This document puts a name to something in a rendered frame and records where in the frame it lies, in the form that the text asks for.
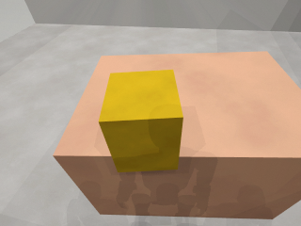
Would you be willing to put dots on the carton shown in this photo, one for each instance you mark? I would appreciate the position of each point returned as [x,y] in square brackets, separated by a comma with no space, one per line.
[141,120]

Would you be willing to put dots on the pedestal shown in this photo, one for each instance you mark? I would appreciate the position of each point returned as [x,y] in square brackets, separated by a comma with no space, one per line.
[240,152]

